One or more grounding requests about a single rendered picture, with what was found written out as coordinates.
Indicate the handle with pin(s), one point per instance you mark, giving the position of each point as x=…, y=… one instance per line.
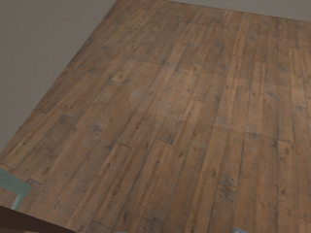
x=15, y=185

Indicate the cupboard door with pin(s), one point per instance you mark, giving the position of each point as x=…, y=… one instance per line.
x=12, y=219

